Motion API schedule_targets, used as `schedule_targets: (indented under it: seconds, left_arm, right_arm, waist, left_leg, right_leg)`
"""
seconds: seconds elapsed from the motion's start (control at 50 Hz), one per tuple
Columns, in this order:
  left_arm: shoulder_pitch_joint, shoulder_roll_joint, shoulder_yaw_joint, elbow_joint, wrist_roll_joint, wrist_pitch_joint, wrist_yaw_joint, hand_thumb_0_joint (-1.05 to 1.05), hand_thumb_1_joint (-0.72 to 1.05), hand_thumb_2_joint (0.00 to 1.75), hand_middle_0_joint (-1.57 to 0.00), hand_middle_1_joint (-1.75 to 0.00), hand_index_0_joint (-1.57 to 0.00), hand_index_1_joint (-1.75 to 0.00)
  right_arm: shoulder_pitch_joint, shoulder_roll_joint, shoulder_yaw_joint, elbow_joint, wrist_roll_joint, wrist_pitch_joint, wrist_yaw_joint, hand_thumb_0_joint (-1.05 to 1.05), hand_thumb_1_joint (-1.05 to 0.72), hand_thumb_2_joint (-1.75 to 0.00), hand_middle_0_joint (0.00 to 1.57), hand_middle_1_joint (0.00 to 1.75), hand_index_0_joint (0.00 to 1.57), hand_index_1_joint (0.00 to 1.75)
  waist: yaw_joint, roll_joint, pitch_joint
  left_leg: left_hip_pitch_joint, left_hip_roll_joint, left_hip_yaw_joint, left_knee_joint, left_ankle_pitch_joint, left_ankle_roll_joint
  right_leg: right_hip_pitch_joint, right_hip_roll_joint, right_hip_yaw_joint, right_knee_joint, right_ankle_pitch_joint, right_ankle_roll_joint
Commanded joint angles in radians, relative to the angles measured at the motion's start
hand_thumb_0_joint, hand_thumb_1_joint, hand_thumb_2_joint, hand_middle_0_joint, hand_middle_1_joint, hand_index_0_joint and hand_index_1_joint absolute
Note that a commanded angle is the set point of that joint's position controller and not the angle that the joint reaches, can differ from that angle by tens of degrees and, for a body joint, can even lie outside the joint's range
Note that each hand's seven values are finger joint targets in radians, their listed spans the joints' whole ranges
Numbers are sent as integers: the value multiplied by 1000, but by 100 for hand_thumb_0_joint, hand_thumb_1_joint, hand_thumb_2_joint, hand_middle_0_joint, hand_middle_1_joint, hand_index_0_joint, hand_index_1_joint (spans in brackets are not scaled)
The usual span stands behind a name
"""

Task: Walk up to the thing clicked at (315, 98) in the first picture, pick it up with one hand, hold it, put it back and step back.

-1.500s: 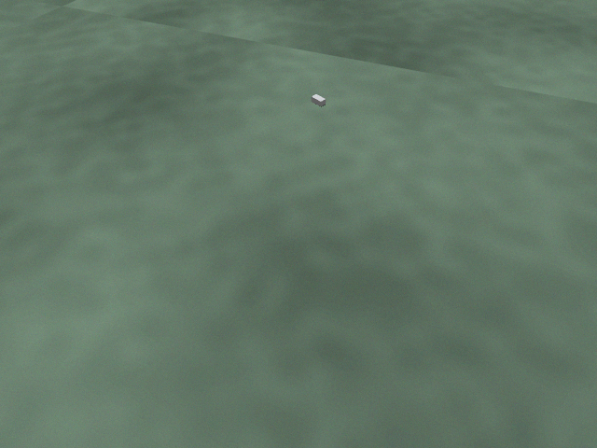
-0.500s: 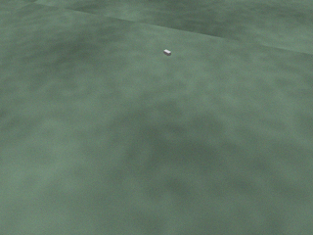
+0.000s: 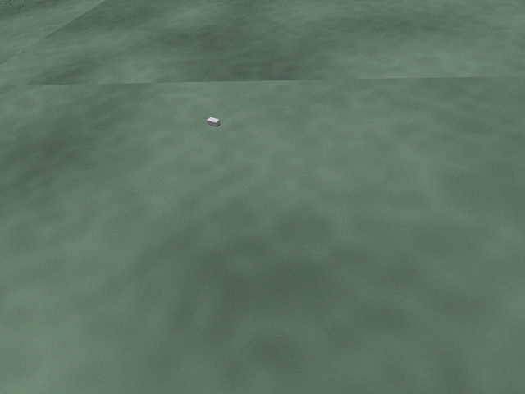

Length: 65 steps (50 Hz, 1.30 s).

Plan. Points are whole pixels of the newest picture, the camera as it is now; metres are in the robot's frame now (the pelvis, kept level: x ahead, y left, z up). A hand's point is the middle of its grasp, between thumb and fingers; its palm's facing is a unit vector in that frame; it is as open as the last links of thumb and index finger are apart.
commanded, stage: walk up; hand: left
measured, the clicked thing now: (213, 121) +1.99 +0.48 -0.73
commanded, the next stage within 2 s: none
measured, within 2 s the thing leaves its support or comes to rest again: neither
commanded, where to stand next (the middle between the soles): +1.55 +0.49 m, yaw -32 degrees
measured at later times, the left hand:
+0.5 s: hand (129, 273) +0.41 +0.35 -0.14, palm faces -0.27 -0.87 -0.42, open 7.4 cm
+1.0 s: hand (171, 164) +0.74 +0.31 -0.09, palm faces -0.25 -0.85 -0.47, open 7.4 cm
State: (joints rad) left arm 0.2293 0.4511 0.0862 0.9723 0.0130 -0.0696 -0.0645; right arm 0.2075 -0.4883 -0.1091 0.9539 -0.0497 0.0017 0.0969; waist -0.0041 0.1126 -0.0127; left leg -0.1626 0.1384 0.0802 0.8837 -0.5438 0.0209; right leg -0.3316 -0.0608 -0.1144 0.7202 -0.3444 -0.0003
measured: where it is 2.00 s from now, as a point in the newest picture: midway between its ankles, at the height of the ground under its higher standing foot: (241, 224)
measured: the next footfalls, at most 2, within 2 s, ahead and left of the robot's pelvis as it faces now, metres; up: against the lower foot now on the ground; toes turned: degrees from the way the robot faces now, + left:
left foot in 0.36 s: +0.42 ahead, +0.17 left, +0.00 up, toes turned -4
right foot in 0.82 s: +0.61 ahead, -0.05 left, +0.00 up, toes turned -23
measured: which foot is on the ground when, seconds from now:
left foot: up 0.00-0.34, down 0.36-0.84, up 0.86-1.00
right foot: down 0.00-0.40, up 0.42-0.80, down 0.82-1.00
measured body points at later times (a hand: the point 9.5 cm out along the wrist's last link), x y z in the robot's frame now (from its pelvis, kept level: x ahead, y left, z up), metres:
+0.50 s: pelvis +0.29 +0.08 +0.01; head +0.33 +0.09 +0.46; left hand +0.42 +0.40 -0.11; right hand +0.33 -0.26 -0.08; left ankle +0.38 +0.17 -0.71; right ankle +0.13 -0.07 -0.62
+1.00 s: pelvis +0.57 +0.08 +0.01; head +0.56 +0.03 +0.46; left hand +0.75 +0.36 -0.06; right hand +0.54 -0.23 -0.13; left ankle +0.57 +0.23 -0.64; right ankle +0.57 -0.04 -0.71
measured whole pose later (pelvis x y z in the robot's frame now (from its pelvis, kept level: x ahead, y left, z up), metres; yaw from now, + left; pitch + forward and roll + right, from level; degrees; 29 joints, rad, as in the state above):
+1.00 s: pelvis +0.57 +0.08 +0.01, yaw -18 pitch -2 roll -1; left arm 0.25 0.37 0.04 0.87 -0.02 -0.10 0.02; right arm 0.26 -0.41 -0.07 0.84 -0.04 0.02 0.10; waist -0.01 0.12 0.06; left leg -0.42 0.04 -0.04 1.17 -0.39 0.00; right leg -0.29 -0.02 -0.09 0.60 -0.26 -0.03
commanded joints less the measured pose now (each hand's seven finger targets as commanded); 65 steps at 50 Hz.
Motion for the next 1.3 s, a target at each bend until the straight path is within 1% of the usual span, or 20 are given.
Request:
schedule_targets:
  seconds: [0.0,0.06,0.26,0.32,0.36,0.38,0.4,0.5,0.62,0.72,0.78,0.8,0.82,0.84,0.86,0.92,0.98,1.14,1.24,1.28]
  left_arm:
    - [117,361,69,-42,-21,-18,53,0,90,90,-20,-30,-20,-30]
    - [15,293,42,-83,-31,-37,70,0,90,90,-20,-30,-20,-30]
    - [60,302,41,-101,-15,-72,68,0,90,90,-20,-30,-20,-30]
    - [25,314,42,-118,-10,-59,83,0,90,90,-20,-30,-20,-30]
    - [84,233,19,-123,1,-50,85,0,90,90,-20,-30,-20,-30]
    - [153,106,-22,-129,-10,-48,77,0,90,90,-20,-30,-20,-30]
    - [235,140,-19,-108,-43,-47,100,0,90,90,-20,-30,-20,-30]
    - [105,229,10,-63,-54,-34,72,0,90,90,-20,-30,-20,-30]
    - [-41,152,-4,-125,-35,-17,51,0,90,90,-20,-30,-20,-30]
    - [-49,138,12,-122,-32,-19,48,0,90,90,-20,-30,-20,-30]
    - [119,185,45,-77,-25,-16,68,0,90,90,-20,-30,-20,-30]
    - [244,235,68,-56,-17,-22,81,0,90,90,-20,-30,-20,-30]
    - [288,315,89,-72,-8,-26,96,0,90,90,-20,-30,-20,-30]
    - [249,338,85,-96,-14,-26,104,0,90,90,-20,-30,-20,-30]
    - [185,343,85,-116,-25,-20,114,0,90,90,-20,-30,-20,-30]
    - [73,256,57,-145,-36,-43,120,0,90,90,-20,-30,-20,-30]
    - [55,242,48,-148,-26,-66,111,0,90,90,-20,-30,-20,-30]
    - [94,309,58,-136,7,-84,111,0,90,90,-20,-30,-20,-30]
    - [38,269,35,-146,16,-59,120,0,90,90,-20,-30,-20,-30]
    - [157,129,-16,-150,-15,-50,123,0,90,90,-20,-30,-20,-30]
  right_arm:
    - [-295,-190,-12,-205,21,-69,19,0,-90,-90,20,30,20,30]
    - [-146,-168,-9,-148,38,-53,27,0,-90,-90,20,30,20,30]
    - [-259,-116,-27,-231,18,-30,62,0,-90,-90,20,30,20,30]
    - [-71,-133,-54,-179,14,-30,48,0,-90,-90,20,30,20,30]
    - [264,-223,-98,-92,2,-37,17,0,-90,-90,20,30,20,30]
    - [291,-287,-118,-101,-6,-50,-3,0,-90,-90,20,30,20,30]
    - [176,-329,-121,-133,33,-59,-12,0,-90,-90,20,30,20,30]
    - [-4,-158,-71,-181,33,-69,-25,0,-90,-90,20,30,20,30]
    - [33,-134,-56,-198,10,-87,-20,0,-90,-90,20,30,20,30]
    - [3,-141,-50,-232,3,-66,-10,0,-90,-90,20,30,20,30]
    - [10,-133,-42,-250,2,-57,-14,0,-90,-90,20,30,20,30]
    - [55,-106,-30,-251,2,-54,-14,0,-90,-90,20,30,20,30]
    - [131,-56,-13,-256,3,-46,-14,0,-90,-90,20,30,20,30]
    - [130,-154,-28,-250,6,-30,-19,0,-90,-90,20,30,20,30]
    - [104,-194,-39,-239,2,-20,-28,0,-90,-90,20,30,20,30]
    - [83,-160,-35,-193,22,-24,-23,0,-90,-90,20,30,20,30]
    - [110,-118,-32,-192,14,-3,-5,0,-90,-90,20,30,20,30]
    - [-112,-109,-50,-257,2,1,44,0,-90,-90,20,30,20,30]
    - [172,-184,-105,-150,-9,-5,30,0,-90,-90,20,30,20,30]
    - [199,-321,-127,-173,-5,-25,1,0,-90,-90,20,30,20,30]
  waist:
    - [117,-198,172]
    - [18,-218,129]
    - [12,-197,119]
    - [-73,-180,-8]
    - [-229,68,-187]
    - [-210,317,-200]
    - [-124,325,-236]
    - [-47,54,-26]
    - [-56,13,102]
    - [-24,-28,61]
    - [75,-163,-34]
    - [131,-258,-123]
    - [120,-441,-151]
    - [104,-324,-149]
    - [91,-265,-109]
    - [16,-147,2]
    - [-26,-185,33]
    - [14,-239,81]
    - [-166,-43,-87]
    - [-156,347,-82]
  left_leg:
    - [-651,-10,-167,297,91,-24]
    - [-526,25,-167,178,265,-20]
    - [-206,-1,-65,-255,552,-34]
    - [-9,-31,-49,-281,472,-3]
    - [386,-49,-102,-360,235,66]
    - [509,166,-422,-442,121,71]
    - [511,276,-749,-635,41,136]
    - [55,116,-220,-620,333,57]
    - [19,114,-68,-679,556,151]
    - [-83,93,-1,-579,505,120]
    - [-168,31,56,-279,671,54]
    - [-251,-31,52,-33,556,30]
    - [-469,-145,40,211,17,-13]
    - [-584,-140,-136,325,-29,-28]
    - [-582,-87,-188,379,-2,-41]
    - [-477,-40,-197,342,187,-19]
    - [-378,-24,-164,241,256,-32]
    - [-286,38,-96,-122,375,-38]
    - [191,-66,-28,-265,236,26]
    - [321,235,-570,-583,100,106]
  right_leg:
    - [309,-353,814,-651,-417,-269]
    - [263,-213,446,-576,-138,-161]
    - [43,-130,161,-533,220,-150]
    - [98,-165,168,-298,425,-137]
    - [-85,-42,102,287,350,-60]
    - [-323,110,153,528,-177,-43]
    - [-410,131,196,622,-184,-80]
    - [-234,-31,207,412,102,-53]
    - [-260,-32,108,98,112,-11]
    - [55,1,16,-89,285,-47]
    - [349,27,4,-144,227,-76]
    - [516,-22,106,-214,104,-92]
    - [632,-292,538,-305,-7,-181]
    - [610,-393,840,-379,-89,-277]
    - [491,-421,902,-432,-236,-327]
    - [281,-255,470,-404,230,-205]
    - [132,-184,275,-395,395,-186]
    - [-18,-169,178,-392,127,-186]
    - [-189,-116,99,70,186,-118]
    - [-516,133,85,507,-219,-41]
